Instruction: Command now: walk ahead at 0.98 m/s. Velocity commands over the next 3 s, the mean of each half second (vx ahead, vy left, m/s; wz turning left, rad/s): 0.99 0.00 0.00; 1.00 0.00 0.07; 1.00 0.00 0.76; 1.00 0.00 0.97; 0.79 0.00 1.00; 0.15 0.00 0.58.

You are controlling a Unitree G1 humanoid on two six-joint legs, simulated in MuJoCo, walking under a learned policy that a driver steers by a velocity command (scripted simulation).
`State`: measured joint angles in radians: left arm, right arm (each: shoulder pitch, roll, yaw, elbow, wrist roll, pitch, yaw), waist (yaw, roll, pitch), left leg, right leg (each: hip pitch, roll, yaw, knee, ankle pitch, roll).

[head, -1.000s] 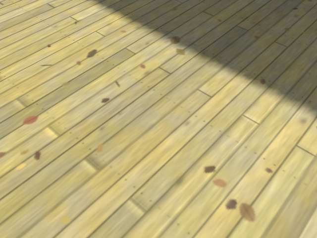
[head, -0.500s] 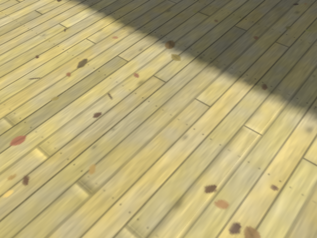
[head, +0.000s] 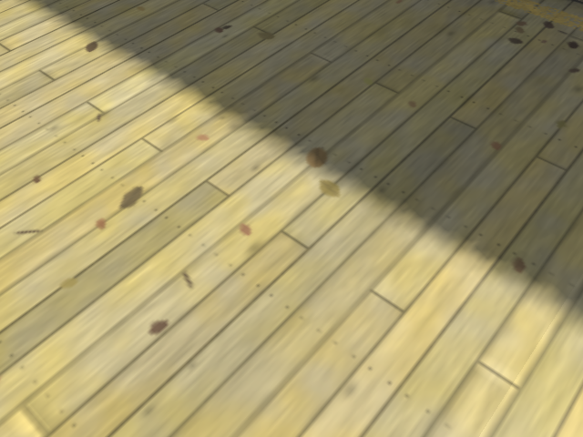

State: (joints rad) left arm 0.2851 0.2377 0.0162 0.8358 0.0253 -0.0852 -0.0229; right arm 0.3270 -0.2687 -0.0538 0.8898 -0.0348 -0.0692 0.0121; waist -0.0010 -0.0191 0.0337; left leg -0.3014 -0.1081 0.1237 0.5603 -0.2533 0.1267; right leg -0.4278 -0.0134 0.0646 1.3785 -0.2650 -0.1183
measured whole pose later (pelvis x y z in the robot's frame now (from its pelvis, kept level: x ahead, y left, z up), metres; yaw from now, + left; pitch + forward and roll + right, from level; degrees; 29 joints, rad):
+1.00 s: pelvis +0.97 +0.00 +0.02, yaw +4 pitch +0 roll +1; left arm 0.14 0.26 0.01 0.80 0.05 -0.08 -0.03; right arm 0.48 -0.27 -0.05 1.00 -0.01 -0.09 0.01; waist -0.04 -0.02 0.01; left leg -0.13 -0.11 0.04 0.36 -0.24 0.11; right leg -0.61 -0.12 0.04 1.13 -0.24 -0.04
